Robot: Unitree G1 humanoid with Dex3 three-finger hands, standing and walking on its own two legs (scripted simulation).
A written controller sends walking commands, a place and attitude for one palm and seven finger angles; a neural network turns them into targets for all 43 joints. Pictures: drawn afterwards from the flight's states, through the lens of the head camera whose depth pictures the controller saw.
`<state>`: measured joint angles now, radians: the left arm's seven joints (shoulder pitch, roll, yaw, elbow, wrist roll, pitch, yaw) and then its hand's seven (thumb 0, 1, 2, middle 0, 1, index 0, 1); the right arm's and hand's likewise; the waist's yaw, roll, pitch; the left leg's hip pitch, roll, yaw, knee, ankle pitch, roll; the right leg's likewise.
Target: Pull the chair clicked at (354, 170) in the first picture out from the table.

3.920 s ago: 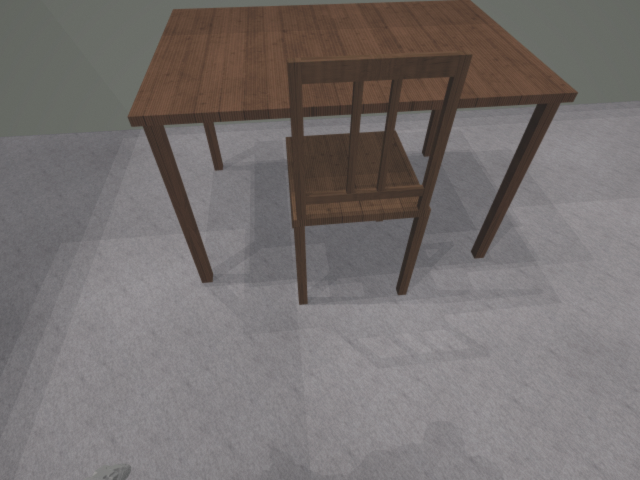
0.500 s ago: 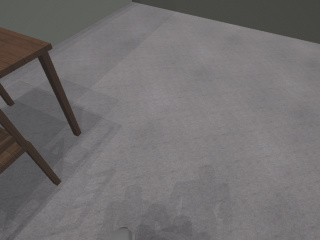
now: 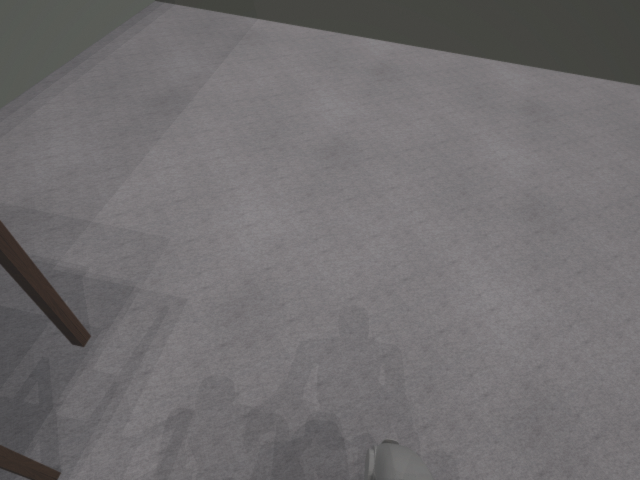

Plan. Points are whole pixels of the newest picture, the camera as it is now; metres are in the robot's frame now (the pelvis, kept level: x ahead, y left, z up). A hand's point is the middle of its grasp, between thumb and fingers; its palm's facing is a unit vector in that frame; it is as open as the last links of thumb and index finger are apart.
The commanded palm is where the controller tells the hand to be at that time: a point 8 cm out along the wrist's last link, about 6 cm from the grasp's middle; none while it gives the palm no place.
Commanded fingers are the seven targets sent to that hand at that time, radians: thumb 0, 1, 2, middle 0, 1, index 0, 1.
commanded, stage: walk to a spot facing it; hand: left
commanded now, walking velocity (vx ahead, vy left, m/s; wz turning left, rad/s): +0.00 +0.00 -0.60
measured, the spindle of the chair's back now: out of the picture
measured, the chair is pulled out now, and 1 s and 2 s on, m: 0.00 0.00 0.00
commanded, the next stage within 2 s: turn to face it in 0.14 s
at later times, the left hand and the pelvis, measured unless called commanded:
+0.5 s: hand (239, 413) +0.24 +0.13 -0.17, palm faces -0.12 -0.97 -0.20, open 7.3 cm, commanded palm none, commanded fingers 0.00 0.90 0.90 -0.20 -0.30 -0.20 -0.30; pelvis +0.11 -0.03 -0.01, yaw -7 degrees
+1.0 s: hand (169, 451) +0.18 +0.22 -0.17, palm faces +0.20 -0.94 -0.27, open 7.4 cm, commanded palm none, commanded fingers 0.00 0.90 0.90 -0.20 -0.30 -0.20 -0.30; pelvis +0.13 -0.01 +0.00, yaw +10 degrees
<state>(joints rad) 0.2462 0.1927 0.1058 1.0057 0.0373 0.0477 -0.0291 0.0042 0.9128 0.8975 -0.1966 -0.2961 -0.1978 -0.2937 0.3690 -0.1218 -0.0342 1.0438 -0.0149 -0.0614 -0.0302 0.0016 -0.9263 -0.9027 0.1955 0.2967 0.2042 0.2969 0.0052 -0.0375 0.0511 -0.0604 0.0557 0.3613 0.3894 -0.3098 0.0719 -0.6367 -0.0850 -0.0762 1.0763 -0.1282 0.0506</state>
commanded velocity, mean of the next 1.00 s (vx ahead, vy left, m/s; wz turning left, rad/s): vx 0.00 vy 0.00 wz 0.35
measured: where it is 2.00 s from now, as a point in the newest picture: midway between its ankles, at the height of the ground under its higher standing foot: outside the picture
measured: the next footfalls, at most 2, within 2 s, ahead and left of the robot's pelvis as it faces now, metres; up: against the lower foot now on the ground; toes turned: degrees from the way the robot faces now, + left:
right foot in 0.24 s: +0.15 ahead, -0.13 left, +0.00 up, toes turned -15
left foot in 0.64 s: +0.19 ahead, +0.10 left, +0.00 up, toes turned +7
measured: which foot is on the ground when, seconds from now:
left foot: down 0.00-0.22, up 0.24-0.62, down 0.64-1.00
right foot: up 0.00-0.22, down 0.24-0.64, up 0.66-1.00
